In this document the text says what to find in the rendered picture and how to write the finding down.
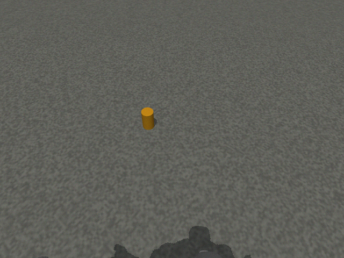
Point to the can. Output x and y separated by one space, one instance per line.
147 118

